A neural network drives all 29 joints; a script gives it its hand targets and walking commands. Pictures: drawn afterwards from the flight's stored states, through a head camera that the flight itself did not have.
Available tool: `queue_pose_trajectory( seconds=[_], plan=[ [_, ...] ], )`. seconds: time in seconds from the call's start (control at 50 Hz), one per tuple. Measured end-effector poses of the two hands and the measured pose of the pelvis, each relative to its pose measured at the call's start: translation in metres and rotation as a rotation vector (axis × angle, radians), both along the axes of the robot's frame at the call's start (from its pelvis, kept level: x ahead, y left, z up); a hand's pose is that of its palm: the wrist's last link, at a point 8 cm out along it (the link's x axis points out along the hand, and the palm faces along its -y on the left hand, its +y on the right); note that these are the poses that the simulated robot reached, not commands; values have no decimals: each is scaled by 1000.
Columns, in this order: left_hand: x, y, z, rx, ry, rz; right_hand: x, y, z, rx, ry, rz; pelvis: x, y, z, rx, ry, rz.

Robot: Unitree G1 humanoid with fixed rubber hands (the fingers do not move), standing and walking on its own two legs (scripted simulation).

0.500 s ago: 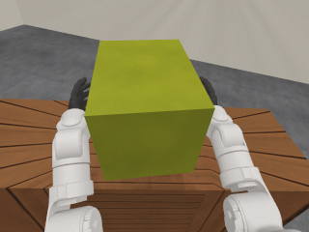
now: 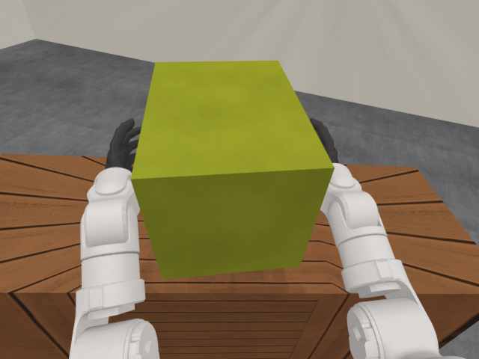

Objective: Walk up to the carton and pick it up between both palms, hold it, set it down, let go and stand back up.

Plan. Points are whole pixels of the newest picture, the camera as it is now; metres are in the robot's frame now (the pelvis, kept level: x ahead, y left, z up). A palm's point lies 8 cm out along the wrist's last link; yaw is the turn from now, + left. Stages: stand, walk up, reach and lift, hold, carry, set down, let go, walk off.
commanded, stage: hold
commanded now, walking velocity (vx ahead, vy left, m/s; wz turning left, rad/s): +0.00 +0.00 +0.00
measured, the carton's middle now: (225, 160) +0.40 +0.00 +0.17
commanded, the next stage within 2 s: none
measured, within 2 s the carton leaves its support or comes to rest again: neither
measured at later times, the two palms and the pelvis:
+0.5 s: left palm (119, 171) +0.35 +0.16 +0.19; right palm (323, 165) +0.36 -0.16 +0.19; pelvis +0.00 +0.00 +0.00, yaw +0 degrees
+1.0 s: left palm (121, 171) +0.35 +0.16 +0.19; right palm (323, 166) +0.36 -0.16 +0.19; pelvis +0.00 +0.00 +0.00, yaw +0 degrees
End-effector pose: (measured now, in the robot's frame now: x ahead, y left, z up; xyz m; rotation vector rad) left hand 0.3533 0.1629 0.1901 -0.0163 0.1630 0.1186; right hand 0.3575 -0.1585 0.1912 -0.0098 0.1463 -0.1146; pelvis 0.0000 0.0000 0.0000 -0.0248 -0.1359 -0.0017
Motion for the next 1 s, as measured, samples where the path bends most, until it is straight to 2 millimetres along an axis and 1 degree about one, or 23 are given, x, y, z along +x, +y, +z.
queue_pose_trajectory(
  seconds=[0.3, 0.54, 0.66, 1.0],
  plan=[
    [-1, 1, 1, -13, -7, 0, -1, 1, 3, -5, -7, -1, -3, -1, 0, 2, 3, 4],
    [-1, 2, 0, -7, 5, 0, -1, 2, 1, 4, 2, -2, -4, 0, 0, 1, 1, 4],
    [0, 2, 1, -6, -5, 0, 0, 2, 4, -2, -8, -1, -4, 0, 0, 2, 2, 5],
    [1, 0, -3, -1, 6, -1, 0, 0, -2, -1, 2, -2, -3, 0, 0, 2, 0, 7]
  ],
)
